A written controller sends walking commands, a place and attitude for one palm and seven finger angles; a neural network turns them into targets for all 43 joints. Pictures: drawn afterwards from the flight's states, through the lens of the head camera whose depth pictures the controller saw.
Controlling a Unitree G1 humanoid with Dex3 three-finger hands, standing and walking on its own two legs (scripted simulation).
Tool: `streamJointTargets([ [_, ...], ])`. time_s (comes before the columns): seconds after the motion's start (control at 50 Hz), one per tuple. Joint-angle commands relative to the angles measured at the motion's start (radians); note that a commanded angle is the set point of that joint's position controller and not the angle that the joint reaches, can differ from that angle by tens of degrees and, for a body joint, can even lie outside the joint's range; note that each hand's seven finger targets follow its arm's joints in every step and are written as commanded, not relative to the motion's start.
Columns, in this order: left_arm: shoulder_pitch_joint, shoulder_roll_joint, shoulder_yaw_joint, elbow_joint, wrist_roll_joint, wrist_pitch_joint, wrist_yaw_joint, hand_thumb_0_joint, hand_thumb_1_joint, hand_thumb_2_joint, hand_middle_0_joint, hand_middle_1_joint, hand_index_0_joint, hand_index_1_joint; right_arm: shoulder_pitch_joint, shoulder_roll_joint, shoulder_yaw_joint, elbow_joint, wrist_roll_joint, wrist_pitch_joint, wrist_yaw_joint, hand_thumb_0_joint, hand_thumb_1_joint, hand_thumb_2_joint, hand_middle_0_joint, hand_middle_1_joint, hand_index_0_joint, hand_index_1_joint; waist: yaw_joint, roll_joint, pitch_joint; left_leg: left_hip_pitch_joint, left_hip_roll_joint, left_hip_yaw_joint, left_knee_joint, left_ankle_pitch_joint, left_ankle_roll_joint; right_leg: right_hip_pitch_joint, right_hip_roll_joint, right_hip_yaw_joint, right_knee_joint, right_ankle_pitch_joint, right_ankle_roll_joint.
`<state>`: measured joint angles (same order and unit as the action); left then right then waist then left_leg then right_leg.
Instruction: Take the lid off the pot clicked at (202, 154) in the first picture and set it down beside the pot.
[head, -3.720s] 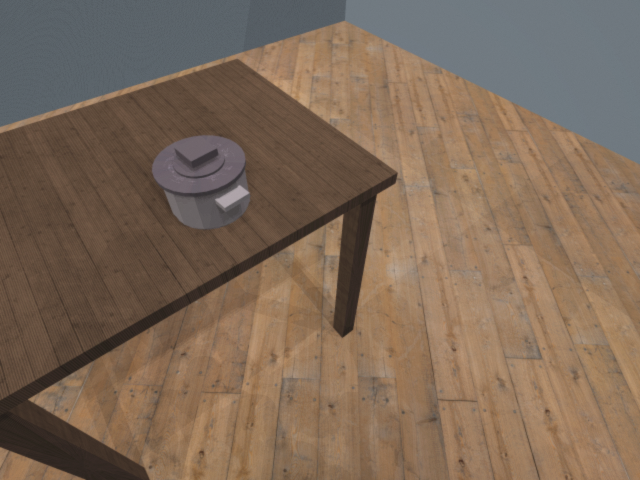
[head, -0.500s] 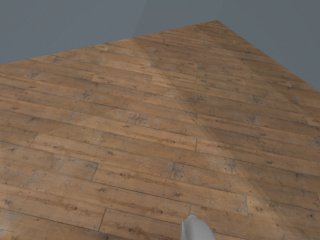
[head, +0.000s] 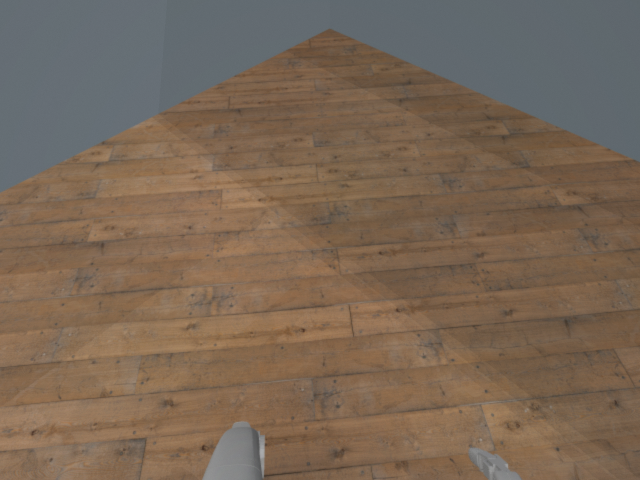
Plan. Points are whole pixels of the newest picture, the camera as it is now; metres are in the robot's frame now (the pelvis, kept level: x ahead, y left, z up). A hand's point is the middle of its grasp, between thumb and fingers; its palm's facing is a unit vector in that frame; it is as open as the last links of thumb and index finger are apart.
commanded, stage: turn to face it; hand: left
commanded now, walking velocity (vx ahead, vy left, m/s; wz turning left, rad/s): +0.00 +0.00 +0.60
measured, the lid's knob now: out of the picture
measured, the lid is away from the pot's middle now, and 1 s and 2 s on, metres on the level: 0.00 0.00 0.00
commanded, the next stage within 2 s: none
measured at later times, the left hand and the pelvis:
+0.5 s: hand (161, 451) +0.17 +0.25 -0.17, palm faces +0.20 -0.96 -0.21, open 7.4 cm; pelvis +0.13 +0.05 +0.00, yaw +9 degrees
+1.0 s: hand out of the picture +0.11 +0.20 -0.15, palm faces +0.48 -0.83 -0.28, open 7.4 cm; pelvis +0.14 -0.01 +0.00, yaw +29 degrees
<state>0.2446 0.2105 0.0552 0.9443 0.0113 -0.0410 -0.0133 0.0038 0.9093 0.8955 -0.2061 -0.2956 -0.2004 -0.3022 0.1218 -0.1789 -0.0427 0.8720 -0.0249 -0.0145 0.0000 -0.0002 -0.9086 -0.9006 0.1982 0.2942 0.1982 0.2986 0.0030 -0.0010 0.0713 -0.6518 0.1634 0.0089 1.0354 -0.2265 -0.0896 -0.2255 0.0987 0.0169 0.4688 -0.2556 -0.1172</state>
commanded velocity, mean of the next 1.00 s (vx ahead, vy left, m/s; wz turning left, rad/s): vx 0.00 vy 0.00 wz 0.60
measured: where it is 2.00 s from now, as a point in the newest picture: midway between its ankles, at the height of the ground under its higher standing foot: outside the picture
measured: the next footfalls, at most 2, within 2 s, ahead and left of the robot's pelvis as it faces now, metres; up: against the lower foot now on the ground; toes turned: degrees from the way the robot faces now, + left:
left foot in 0.20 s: +0.19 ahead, +0.15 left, +0.00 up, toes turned +6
right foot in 0.68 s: +0.21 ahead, -0.10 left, +0.00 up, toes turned +16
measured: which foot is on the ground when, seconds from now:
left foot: up 0.00-0.18, down 0.20-0.68, up 0.70-1.00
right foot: down 0.00-0.22, up 0.24-0.66, down 0.68-1.00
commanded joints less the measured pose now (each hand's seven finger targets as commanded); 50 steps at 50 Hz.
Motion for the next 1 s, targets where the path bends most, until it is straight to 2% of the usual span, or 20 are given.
streamJointTargets([
  [0.0, 0.093, 0.153, 0.043, -0.047, 0.006, -0.027, 0.023, 0.000, 0.900, 0.900, -0.200, -0.300, -0.200, -0.300, -0.002, -0.077, -0.012, -0.048, 0.006, -0.018, 0.001, 0.000, -0.900, -0.900, 0.200, 0.300, 0.200, 0.300, 0.025, -0.096, -0.102, -0.003, -0.043, 0.030, -0.091, 0.019, -0.002, 0.135, -0.266, 0.197, -0.095, 0.606, -0.070],
  [0.1, 0.136, 0.111, 0.015, -0.007, 0.010, -0.022, 0.046, 0.000, 0.900, 0.900, -0.200, -0.300, -0.200, -0.300, -0.033, -0.041, 0.012, -0.012, 0.015, -0.033, 0.001, 0.000, -0.900, -0.900, 0.200, 0.300, 0.200, 0.300, 0.033, -0.124, -0.122, 0.174, -0.131, 0.084, -0.348, 0.018, 0.040, 0.238, -0.257, 0.136, -0.025, 0.858, -0.020],
  [0.14, 0.132, 0.113, 0.010, 0.009, 0.000, -0.022, 0.055, 0.000, 0.900, 0.900, -0.200, -0.300, -0.200, -0.300, 0.067, -0.061, 0.010, 0.034, 0.013, -0.038, -0.008, 0.000, -0.900, -0.900, 0.200, 0.300, 0.200, 0.300, -0.013, -0.107, -0.169, 0.346, -0.174, 0.090, -0.530, 0.156, 0.063, 0.260, -0.243, 0.086, 0.090, 0.926, 0.027],
  [0.16, 0.131, 0.118, 0.010, 0.017, -0.004, -0.019, 0.057, 0.000, 0.900, 0.900, -0.200, -0.300, -0.200, -0.300, 0.153, -0.098, 0.001, 0.063, 0.010, -0.041, -0.008, 0.000, -0.900, -0.900, 0.200, 0.300, 0.200, 0.300, -0.044, -0.061, -0.210, 0.489, -0.139, 0.049, -0.584, 0.375, 0.085, 0.214, -0.223, 0.052, 0.207, 0.822, 0.066],
  [0.18, 0.156, 0.093, 0.009, 0.011, -0.017, -0.018, 0.061, 0.000, 0.900, 0.900, -0.200, -0.300, -0.200, -0.300, 0.231, -0.176, -0.013, 0.069, 0.000, -0.043, -0.014, 0.000, -0.900, -0.900, 0.200, 0.300, 0.200, 0.300, -0.068, 0.087, -0.283, 0.725, 0.044, -0.135, -0.530, 0.789, 0.176, 0.006, -0.152, -0.010, 0.389, 0.488, 0.118],
  [0.2, 0.192, 0.054, -0.007, 0.008, -0.024, -0.018, 0.061, 0.000, 0.900, 0.900, -0.200, -0.300, -0.200, -0.300, 0.275, -0.218, -0.023, 0.089, 0.006, -0.031, -0.015, 0.000, -0.900, -0.900, 0.200, 0.300, 0.200, 0.300, -0.055, 0.243, -0.290, 0.831, 0.240, -0.319, -0.524, 1.255, 0.318, -0.186, -0.075, -0.040, 0.625, -0.315, 0.151],
  [0.22, 0.171, 0.075, -0.005, 0.003, -0.015, -0.002, 0.067, 0.000, 0.900, 0.900, -0.200, -0.300, -0.200, -0.300, 0.235, -0.207, -0.011, 0.084, 0.014, -0.014, -0.021, 0.000, -0.900, -0.900, 0.200, 0.300, 0.200, 0.300, -0.032, 0.178, -0.227, 0.732, 0.260, -0.325, -0.564, 1.188, 0.366, -0.207, -0.113, 0.029, 0.673, -0.404, 0.159],
  [0.28, 0.054, 0.095, 0.016, -0.012, 0.001, 0.034, 0.052, 0.000, 0.900, 0.900, -0.200, -0.300, -0.200, -0.300, 0.114, -0.160, -0.002, 0.051, 0.010, -0.001, -0.028, 0.000, -0.900, -0.900, 0.200, 0.300, 0.200, 0.300, -0.002, 0.132, -0.061, 0.470, 0.137, -0.275, -0.674, 0.713, 0.306, -0.233, -0.158, 0.021, 0.667, -0.281, 0.175],
  [0.34, 0.066, 0.077, 0.027, -0.015, 0.003, 0.059, 0.041, 0.000, 0.900, 0.900, -0.200, -0.300, -0.200, -0.300, 0.086, -0.178, -0.019, 0.034, 0.011, 0.008, -0.023, 0.000, -0.900, -0.900, 0.200, 0.300, 0.200, 0.300, 0.015, 0.145, -0.091, 0.397, 0.059, -0.226, -0.725, 0.395, 0.261, -0.192, -0.153, -0.008, 0.614, -0.180, 0.181],
  [0.4, 0.035, 0.071, 0.036, -0.033, 0.008, 0.070, 0.039, 0.000, 0.900, 0.900, -0.200, -0.300, -0.200, -0.300, 0.098, -0.183, -0.037, 0.024, 0.009, 0.014, -0.019, 0.000, -0.900, -0.900, 0.200, 0.300, 0.200, 0.300, 0.006, 0.134, -0.103, 0.385, 0.036, -0.264, -0.759, 0.189, 0.252, -0.217, -0.153, -0.014, 0.572, -0.126, 0.191],
  [0.52, -0.091, 0.069, 0.034, -0.105, 0.002, 0.066, 0.041, 0.000, 0.900, 0.900, -0.200, -0.300, -0.200, -0.300, 0.152, -0.221, -0.066, 0.025, 0.001, 0.025, -0.018, 0.000, -0.900, -0.900, 0.200, 0.300, 0.200, 0.300, -0.037, 0.145, -0.121, 0.444, 0.038, -0.377, -0.704, 0.235, 0.271, -0.216, -0.127, -0.007, 0.371, -0.175, 0.193],
  [0.58, -0.074, 0.074, 0.032, -0.118, -0.006, 0.058, 0.043, 0.000, 0.900, 0.900, -0.200, -0.300, -0.200, -0.300, 0.145, -0.235, -0.077, 0.011, 0.002, 0.031, -0.018, 0.000, -0.900, -0.900, 0.200, 0.300, 0.200, 0.300, -0.028, 0.187, -0.161, 0.450, 0.018, -0.403, -0.640, 0.391, 0.257, -0.121, -0.092, -0.012, 0.227, -0.167, 0.184],
  [0.62, -0.014, 0.093, 0.037, -0.107, -0.011, 0.048, 0.048, 0.000, 0.900, 0.900, -0.200, -0.300, -0.200, -0.300, 0.112, -0.229, -0.081, -0.001, 0.010, 0.035, -0.017, 0.000, -0.900, -0.900, 0.200, 0.300, 0.200, 0.300, 0.010, 0.158, -0.188, 0.378, -0.023, -0.394, -0.577, 0.360, 0.211, 0.039, -0.091, -0.015, 0.016, -0.019, 0.178],
  [0.64, 0.027, 0.135, 0.044, -0.098, -0.009, 0.041, 0.053, 0.000, 0.900, 0.900, -0.200, -0.300, -0.200, -0.300, 0.102, -0.202, -0.078, -0.010, 0.019, 0.036, -0.012, 0.000, -0.900, -0.900, 0.200, 0.300, 0.200, 0.300, 0.030, 0.093, -0.201, 0.260, -0.069, -0.360, -0.518, 0.215, 0.160, 0.192, -0.162, 0.037, -0.112, 0.064, 0.165],
  [0.66, 0.045, 0.233, 0.060, -0.100, 0.008, 0.034, 0.061, 0.000, 0.900, 0.900, -0.200, -0.300, -0.200, -0.300, 0.105, -0.131, -0.067, -0.028, 0.028, 0.037, -0.007, 0.000, -0.900, -0.900, 0.200, 0.300, 0.200, 0.300, 0.042, -0.188, -0.186, 0.049, -0.190, -0.178, -0.322, -0.132, 0.075, 0.329, -0.421, 0.263, -0.216, 0.100, 0.094],
  [0.68, 0.037, 0.272, 0.060, -0.113, 0.009, 0.039, 0.059, 0.000, 0.900, 0.900, -0.200, -0.300, -0.200, -0.300, 0.087, -0.138, -0.071, -0.046, 0.013, 0.036, -0.011, 0.000, -0.900, -0.900, 0.200, 0.300, 0.200, 0.300, 0.045, -0.273, -0.143, -0.007, -0.231, -0.056, -0.099, -0.392, 0.036, 0.218, -0.600, 0.381, -0.203, 0.227, -0.012],
  [0.7, 0.000, 0.247, 0.052, -0.127, 0.008, 0.041, 0.060, 0.000, 0.900, 0.900, -0.200, -0.300, -0.200, -0.300, 0.085, -0.164, -0.076, -0.044, 0.005, 0.044, -0.006, 0.000, -0.900, -0.900, 0.200, 0.300, 0.200, 0.300, 0.028, -0.159, -0.100, 0.018, -0.187, -0.092, 0.063, -0.357, 0.046, 0.101, -0.580, 0.308, -0.181, 0.235, -0.051],
  [0.76, -0.131, 0.158, 0.028, -0.155, 0.004, 0.039, 0.059, 0.000, 0.900, 0.900, -0.200, -0.300, -0.200, -0.300, 0.139, -0.151, -0.076, 0.011, 0.001, 0.070, 0.014, 0.000, -0.900, -0.900, 0.200, 0.300, 0.200, 0.300, -0.047, -0.159, -0.008, 0.043, -0.135, -0.048, 0.211, -0.196, 0.025, -0.009, -0.430, 0.096, -0.170, 0.203, 0.003],
  [0.82, -0.046, 0.157, 0.024, -0.140, 0.007, 0.028, 0.056, 0.000, 0.900, 0.900, -0.200, -0.300, -0.200, -0.300, 0.099, -0.140, -0.064, 0.001, 0.003, 0.071, 0.021, 0.000, -0.900, -0.900, 0.200, 0.300, 0.200, 0.300, -0.013, -0.177, -0.025, 0.027, -0.131, -0.006, 0.176, -0.163, 0.002, 0.096, -0.408, 0.004, -0.120, 0.405, 0.007],
  [0.98, 0.026, 0.219, 0.041, -0.123, 0.019, 0.042, 0.052, 0.000, 0.900, 0.900, -0.200, -0.300, -0.200, -0.300, -0.055, -0.139, -0.047, -0.060, 0.013, 0.070, 0.030, 0.000, -0.900, -0.900, 0.200, 0.300, 0.200, 0.300, 0.037, -0.214, -0.043, 0.139, -0.121, 0.068, -0.103, -0.213, 0.006, 0.132, -0.467, -0.059, -0.089, 0.408, -0.020],
])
